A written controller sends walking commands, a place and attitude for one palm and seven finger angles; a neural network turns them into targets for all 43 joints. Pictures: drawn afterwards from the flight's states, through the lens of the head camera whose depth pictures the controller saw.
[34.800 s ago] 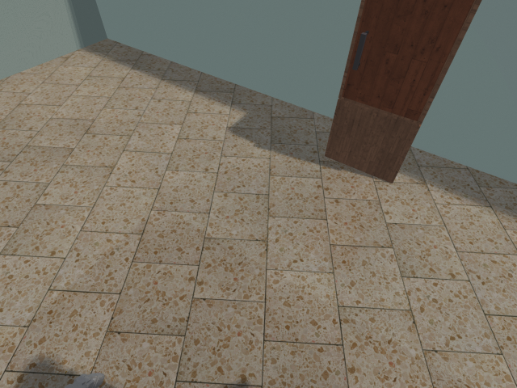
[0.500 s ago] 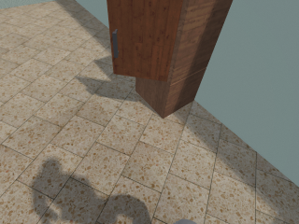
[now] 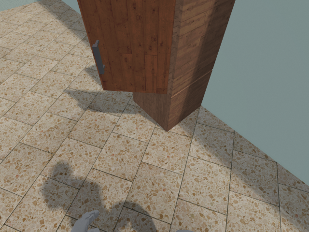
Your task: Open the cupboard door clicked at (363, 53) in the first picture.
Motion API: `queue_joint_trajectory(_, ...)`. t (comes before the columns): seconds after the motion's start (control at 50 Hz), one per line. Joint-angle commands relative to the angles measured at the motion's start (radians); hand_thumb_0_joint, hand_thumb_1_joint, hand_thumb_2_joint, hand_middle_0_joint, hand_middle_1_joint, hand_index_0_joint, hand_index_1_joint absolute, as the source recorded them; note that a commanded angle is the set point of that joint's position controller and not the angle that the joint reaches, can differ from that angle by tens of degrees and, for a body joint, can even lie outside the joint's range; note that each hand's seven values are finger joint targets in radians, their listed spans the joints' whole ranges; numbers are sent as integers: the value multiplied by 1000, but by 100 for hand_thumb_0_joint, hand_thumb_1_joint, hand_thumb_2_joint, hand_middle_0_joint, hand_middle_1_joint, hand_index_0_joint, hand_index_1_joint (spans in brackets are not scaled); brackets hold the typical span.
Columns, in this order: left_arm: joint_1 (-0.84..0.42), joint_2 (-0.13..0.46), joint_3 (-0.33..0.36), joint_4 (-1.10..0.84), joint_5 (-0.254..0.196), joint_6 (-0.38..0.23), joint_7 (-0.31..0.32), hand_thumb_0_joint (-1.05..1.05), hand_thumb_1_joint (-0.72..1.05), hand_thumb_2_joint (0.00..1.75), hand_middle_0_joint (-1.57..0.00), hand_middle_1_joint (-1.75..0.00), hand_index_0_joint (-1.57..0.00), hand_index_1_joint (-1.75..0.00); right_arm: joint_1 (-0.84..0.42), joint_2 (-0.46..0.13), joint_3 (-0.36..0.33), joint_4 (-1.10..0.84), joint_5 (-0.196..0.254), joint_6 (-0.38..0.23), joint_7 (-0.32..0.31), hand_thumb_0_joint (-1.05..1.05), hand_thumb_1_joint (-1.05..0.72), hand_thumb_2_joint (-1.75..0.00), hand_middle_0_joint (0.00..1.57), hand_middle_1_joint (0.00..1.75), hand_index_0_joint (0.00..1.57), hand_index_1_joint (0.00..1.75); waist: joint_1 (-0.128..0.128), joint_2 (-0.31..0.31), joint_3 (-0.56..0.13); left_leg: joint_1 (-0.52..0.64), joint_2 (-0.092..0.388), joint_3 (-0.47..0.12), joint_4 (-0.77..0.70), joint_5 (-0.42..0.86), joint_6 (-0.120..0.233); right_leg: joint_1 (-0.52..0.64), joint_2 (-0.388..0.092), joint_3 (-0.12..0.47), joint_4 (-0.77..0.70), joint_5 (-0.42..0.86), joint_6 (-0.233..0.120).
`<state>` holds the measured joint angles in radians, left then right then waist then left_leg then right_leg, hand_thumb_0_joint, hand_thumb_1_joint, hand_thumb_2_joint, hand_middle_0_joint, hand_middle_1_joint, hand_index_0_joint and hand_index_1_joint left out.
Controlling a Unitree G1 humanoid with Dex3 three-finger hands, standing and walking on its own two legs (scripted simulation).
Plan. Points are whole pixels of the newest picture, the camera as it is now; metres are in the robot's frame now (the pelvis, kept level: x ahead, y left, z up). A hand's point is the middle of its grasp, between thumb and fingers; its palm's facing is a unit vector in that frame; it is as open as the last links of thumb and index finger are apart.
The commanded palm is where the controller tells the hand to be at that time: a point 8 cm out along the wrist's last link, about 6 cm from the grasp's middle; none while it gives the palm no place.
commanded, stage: take the last steps up to it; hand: left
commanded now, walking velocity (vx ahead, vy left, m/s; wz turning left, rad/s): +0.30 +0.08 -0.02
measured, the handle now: (99, 57) +0.85 +0.28 -0.08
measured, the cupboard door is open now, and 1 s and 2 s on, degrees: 45 45 45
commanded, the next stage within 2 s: come to a stop and stand still in 0.38 s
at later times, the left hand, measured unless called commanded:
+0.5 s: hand (77, 228) +0.15 +0.23 -0.17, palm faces +0.07 -0.98 -0.17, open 7.3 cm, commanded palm none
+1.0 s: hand (87, 169) +0.33 +0.25 -0.17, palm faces -0.01 -0.98 -0.20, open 7.3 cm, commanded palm none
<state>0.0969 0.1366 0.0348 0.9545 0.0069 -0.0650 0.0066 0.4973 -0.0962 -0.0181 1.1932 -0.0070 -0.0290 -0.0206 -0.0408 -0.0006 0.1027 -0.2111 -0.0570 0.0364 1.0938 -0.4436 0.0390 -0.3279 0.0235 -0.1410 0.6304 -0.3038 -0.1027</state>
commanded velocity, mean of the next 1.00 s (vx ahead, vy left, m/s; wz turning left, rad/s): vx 0.00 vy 0.02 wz -0.01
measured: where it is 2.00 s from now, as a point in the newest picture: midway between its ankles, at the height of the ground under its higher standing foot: outside the picture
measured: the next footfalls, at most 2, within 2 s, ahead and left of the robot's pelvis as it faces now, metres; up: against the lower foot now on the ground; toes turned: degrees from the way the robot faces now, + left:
left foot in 0.38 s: +0.28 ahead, +0.17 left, +0.00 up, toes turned +5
right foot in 0.68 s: +0.31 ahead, -0.06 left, +0.00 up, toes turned -8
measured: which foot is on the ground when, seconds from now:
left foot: up 0.00-0.36, down 0.38-0.74, up 0.76-0.96, down 0.98-1.00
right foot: down 0.00-0.38, up 0.40-0.66, down 0.68-1.00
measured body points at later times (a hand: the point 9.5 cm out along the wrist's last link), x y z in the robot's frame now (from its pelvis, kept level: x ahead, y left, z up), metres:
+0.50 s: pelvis +0.19 +0.06 +0.01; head +0.22 +0.08 +0.45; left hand +0.15 +0.29 -0.16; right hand +0.31 -0.16 -0.13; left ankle +0.24 +0.16 -0.72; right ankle +0.11 -0.05 -0.65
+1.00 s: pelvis +0.23 +0.06 +0.01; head +0.28 +0.08 +0.45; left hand +0.33 +0.30 -0.15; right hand +0.24 -0.19 -0.14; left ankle +0.22 +0.17 -0.73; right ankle +0.27 -0.06 -0.72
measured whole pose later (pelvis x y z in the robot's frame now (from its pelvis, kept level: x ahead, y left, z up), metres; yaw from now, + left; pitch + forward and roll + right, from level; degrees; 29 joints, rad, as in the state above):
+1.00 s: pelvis +0.23 +0.06 +0.01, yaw -2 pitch +0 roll +0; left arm 0.12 0.20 0.05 0.99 0.01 0.03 0.03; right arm 0.21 -0.18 -0.05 1.06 -0.01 0.03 -0.02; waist -0.02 -0.05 0.09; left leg -0.23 0.00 0.05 0.55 -0.31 -0.01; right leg -0.35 -0.06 -0.10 0.60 -0.25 0.00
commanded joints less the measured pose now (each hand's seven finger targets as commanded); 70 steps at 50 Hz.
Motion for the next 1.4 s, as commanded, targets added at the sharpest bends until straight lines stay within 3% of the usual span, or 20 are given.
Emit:
queue_joint_trajectory(0.0,194,90,23,39,6,-11,25,0,90,90,-20,-30,-20,-30,-85,-59,-23,-127,-17,-7,9,0,-90,-90,20,30,20,30,44,-13,20,-343,150,-89,165,107,-29,96,-355,362,-395,343,-99)
queue_joint_trajectory(0.1,236,93,29,78,10,-33,13,0,90,90,-20,-30,-20,-30,-129,-35,-26,-148,-16,9,26,0,-90,-90,20,30,20,30,28,-74,-58,-292,156,7,-155,214,-76,137,-255,172,-389,512,-72)
queue_joint_trajectory(0.24,294,155,35,131,16,-22,7,0,90,90,-20,-30,-20,-30,-383,-91,-29,-228,-12,-18,44,0,-90,-90,20,30,20,30,87,-150,-30,-261,107,45,-439,244,-64,260,-283,192,-331,567,-43)
queue_joint_trajectory(0.3,274,172,38,139,12,-14,11,0,90,90,-20,-30,-20,-30,-266,-139,-37,-191,-19,-30,29,0,-90,-90,20,30,20,30,6,-110,-91,-5,40,98,-621,303,-42,235,-245,131,-128,700,1)
queue_joint_trajectory(0.32,281,157,32,132,7,-11,10,0,90,90,-20,-30,-20,-30,-155,-190,-49,-155,-24,-36,21,0,-90,-90,20,30,20,30,-38,-46,-157,202,96,52,-637,412,-17,129,-203,104,47,604,31)
queue_joint_trajectory(0.36,291,84,11,92,-5,-13,8,0,90,90,-20,-30,-20,-30,25,-336,-77,-131,-28,-28,2,0,-90,-90,20,30,20,30,-79,240,-330,458,488,-393,-679,852,196,-188,-29,58,551,-296,82)
queue_joint_trajectory(0.38,241,101,15,74,-1,-4,16,0,90,90,-20,-30,-20,-30,-35,-318,-69,-145,-23,-18,-1,0,-90,-90,20,30,20,30,-54,126,-231,321,497,-332,-712,789,211,-214,-79,119,633,-291,71)
queue_joint_trajectory(0.44,237,83,22,87,18,29,3,0,90,90,-20,-30,-20,-30,-233,-204,-33,-202,-19,-26,-9,0,-90,-90,20,30,20,30,25,175,-34,-11,395,-207,-850,366,151,-195,-144,136,580,-155,94)
queue_joint_trajectory(0.52,305,25,4,109,7,57,9,0,90,90,-20,-30,-20,-30,-305,-180,-13,-210,-19,-27,-19,0,-90,-90,20,30,20,30,87,77,-90,-110,329,-41,-803,683,115,23,-130,114,261,-70,123)
queue_joint_trajectory(0.62,297,81,18,90,16,72,16,0,90,90,-20,-30,-20,-30,-319,-206,-38,-196,-9,11,-26,0,-90,-90,20,30,20,30,88,85,-121,-76,308,-40,-683,588,74,128,-85,76,-38,121,128)
queue_joint_trajectory(0.66,269,158,32,58,27,74,17,0,90,90,-20,-30,-20,-30,-292,-197,-49,-200,-3,29,-23,0,-90,-90,20,30,20,30,76,-1,-102,-99,214,-4,-593,389,7,115,-146,188,-110,403,88)
queue_joint_trajectory(0.72,204,231,38,35,20,67,19,0,90,90,-20,-30,-20,-30,-233,-139,-48,-187,4,59,-14,0,-90,-90,20,30,20,30,49,-208,-157,-87,60,61,-304,-58,-66,112,-375,353,-228,760,-95)
queue_joint_trajectory(0.8,144,217,47,18,21,71,43,0,90,90,-20,-30,-20,-30,-270,-139,-47,-189,7,73,-15,0,-90,-90,20,30,20,30,67,-171,-167,-203,65,-35,-142,-148,-73,227,-371,302,-203,893,-133)
queue_joint_trajectory(0.92,95,223,52,11,7,80,39,0,90,90,-20,-30,-20,-30,-155,-132,-38,-142,2,56,-7,0,-90,-90,20,30,20,30,28,-111,-220,22,69,6,-686,237,-83,215,-279,213,-83,621,-14)
queue_joint_trajectory(0.96,109,124,31,-8,-4,92,28,0,90,90,-20,-30,-20,-30,-190,-235,-53,-172,-16,41,-13,0,-90,-90,20,30,20,30,51,224,-168,54,340,-285,-780,628,34,6,-104,93,25,36,103)
queue_joint_trajectory(1.0,60,124,28,-18,1,104,29,0,90,90,-20,-30,-20,-30,-237,-241,-44,-197,-27,41,-27,0,-90,-90,20,30,20,30,46,166,-100,-63,395,-252,-801,673,145,8,-67,160,232,-235,103)
queue_joint_trajectory(1.18,145,107,13,59,2,81,21,0,90,90,-20,-30,-20,-30,-220,-214,-39,-157,-7,25,-30,0,-90,-90,20,30,20,30,60,80,-154,116,262,-123,-677,707,69,134,-51,117,-172,57,115)
queue_joint_trajectory(1.22,171,158,17,81,8,63,29,0,90,90,-20,-30,-20,-30,-213,-172,-37,-162,5,25,-23,0,-90,-90,20,30,20,30,39,-70,-152,28,159,-53,-615,432,-20,209,-163,275,-268,343,70)
queue_joint_trajectory(1.26,119,186,6,77,4,61,24,0,90,90,-20,-30,-20,-30,-206,-149,-29,-151,3,32,-9,0,-90,-90,20,30,20,30,10,-83,-96,64,104,-25,-663,245,-51,91,-234,277,-288,257,29)
queue_joint_trajectory(1.38,165,128,-6,111,0,53,31,0,90,90,-20,-30,-20,-30,-204,-152,-19,-99,-4,27,-12,0,-90,-90,20,30,20,30,30,-73,-71,94,152,-41,-697,355,-36,112,-139,224,-292,226,67)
